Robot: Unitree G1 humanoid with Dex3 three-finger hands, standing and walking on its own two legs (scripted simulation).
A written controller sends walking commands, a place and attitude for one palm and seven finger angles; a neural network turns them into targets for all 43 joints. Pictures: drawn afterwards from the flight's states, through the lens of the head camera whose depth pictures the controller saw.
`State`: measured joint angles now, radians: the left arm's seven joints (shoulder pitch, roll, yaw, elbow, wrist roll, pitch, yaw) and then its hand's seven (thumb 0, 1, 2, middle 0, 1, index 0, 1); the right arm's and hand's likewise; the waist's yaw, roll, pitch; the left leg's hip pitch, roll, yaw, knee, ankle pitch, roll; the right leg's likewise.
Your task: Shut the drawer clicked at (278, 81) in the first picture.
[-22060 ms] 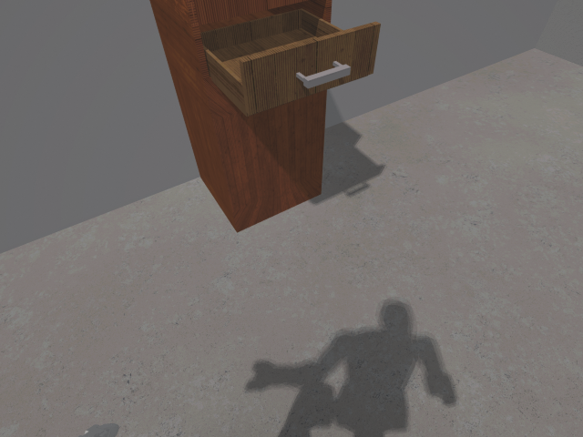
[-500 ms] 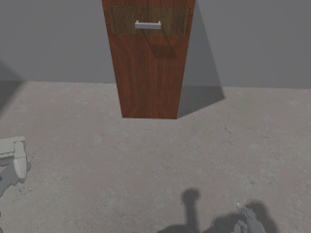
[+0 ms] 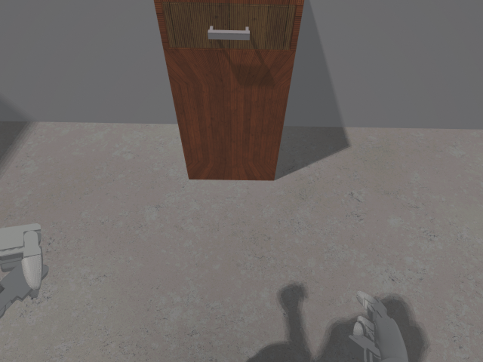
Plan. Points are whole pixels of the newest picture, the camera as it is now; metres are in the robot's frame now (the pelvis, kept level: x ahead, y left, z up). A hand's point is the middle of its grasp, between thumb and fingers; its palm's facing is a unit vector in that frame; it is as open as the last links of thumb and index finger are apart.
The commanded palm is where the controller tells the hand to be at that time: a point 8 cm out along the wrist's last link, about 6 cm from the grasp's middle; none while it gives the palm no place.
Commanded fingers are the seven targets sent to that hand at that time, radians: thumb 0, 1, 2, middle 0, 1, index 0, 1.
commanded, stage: let the arm hang, fingers relaxed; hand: left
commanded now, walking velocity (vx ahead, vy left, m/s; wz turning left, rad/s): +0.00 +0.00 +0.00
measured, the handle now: (229, 32) +1.05 +0.10 +0.04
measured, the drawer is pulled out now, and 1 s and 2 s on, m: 0.00 0.00 0.00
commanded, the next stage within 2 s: look to check the result in 1.16 s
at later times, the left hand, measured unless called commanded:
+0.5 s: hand out of the picture -0.03 +0.22 -0.17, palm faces +0.01 -0.97 -0.25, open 3.9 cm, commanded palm none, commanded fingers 0.00 0.90 0.90 -0.48 -0.60 -0.48 -0.60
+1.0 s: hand out of the picture +0.02 +0.19 -0.17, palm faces +0.02 -0.98 -0.22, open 7.3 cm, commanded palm none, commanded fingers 0.00 0.90 0.90 -0.20 -0.30 -0.20 -0.30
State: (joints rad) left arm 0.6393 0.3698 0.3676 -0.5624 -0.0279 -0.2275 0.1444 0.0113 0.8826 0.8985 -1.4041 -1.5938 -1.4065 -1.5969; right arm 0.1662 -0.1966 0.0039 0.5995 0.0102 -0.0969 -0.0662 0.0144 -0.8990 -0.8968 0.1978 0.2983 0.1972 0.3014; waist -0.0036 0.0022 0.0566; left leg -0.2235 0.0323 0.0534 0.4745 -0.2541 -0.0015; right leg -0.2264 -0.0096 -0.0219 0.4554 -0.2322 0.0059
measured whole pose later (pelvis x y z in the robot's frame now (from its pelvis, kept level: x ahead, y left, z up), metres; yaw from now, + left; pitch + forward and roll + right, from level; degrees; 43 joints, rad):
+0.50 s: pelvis -0.02 +0.01 +0.00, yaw +1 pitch +0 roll -1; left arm 0.29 0.24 0.01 1.05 0.01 0.03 0.02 0.01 0.90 0.90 -0.83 -1.04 -0.83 -1.02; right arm 0.28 -0.21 0.01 1.05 -0.02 0.04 0.00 0.01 -0.90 -0.90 0.20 0.30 0.19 0.30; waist 0.00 -0.01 0.08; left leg -0.24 0.01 0.04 0.46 -0.22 0.02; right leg -0.23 -0.03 -0.03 0.43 -0.20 0.02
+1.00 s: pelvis -0.01 +0.01 +0.00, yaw +0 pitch -1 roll +0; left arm 0.21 0.16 0.01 1.12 0.01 0.00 0.03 0.00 0.91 0.90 -0.21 -0.31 -0.21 -0.31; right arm 0.26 -0.15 -0.01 1.12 -0.02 0.01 -0.02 0.01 -0.91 -0.90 0.20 0.30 0.20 0.30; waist -0.01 0.02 0.04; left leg -0.19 0.00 0.06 0.41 -0.21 0.01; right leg -0.20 -0.04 -0.02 0.42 -0.20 0.02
